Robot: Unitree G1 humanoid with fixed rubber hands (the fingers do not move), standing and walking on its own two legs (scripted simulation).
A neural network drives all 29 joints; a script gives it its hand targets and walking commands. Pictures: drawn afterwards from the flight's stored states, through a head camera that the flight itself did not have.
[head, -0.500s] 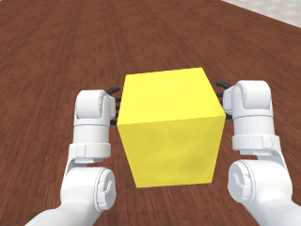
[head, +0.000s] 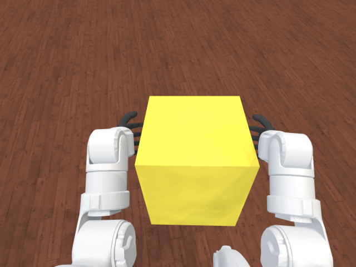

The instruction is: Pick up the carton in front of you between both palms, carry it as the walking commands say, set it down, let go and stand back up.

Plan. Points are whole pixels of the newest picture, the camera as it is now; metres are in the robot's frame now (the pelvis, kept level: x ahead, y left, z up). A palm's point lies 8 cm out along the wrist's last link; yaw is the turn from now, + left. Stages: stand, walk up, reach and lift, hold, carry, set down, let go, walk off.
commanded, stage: carry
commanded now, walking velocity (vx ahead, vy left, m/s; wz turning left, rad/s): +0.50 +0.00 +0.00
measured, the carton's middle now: (193, 162) +0.36 -0.01 +0.01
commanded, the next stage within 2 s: none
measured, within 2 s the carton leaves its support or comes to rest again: neither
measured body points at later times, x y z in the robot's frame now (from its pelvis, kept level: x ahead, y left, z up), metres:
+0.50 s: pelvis +0.33 -0.02 +0.01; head +0.31 -0.03 +0.46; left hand +0.59 +0.15 +0.09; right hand +0.61 -0.15 +0.09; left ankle +0.40 +0.14 -0.69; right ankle +0.31 -0.10 -0.74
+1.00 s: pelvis +0.62 +0.06 +0.01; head +0.61 +0.07 +0.46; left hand +0.89 +0.19 +0.07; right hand +0.88 -0.11 +0.07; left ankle +0.60 +0.13 -0.74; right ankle +0.70 -0.10 -0.68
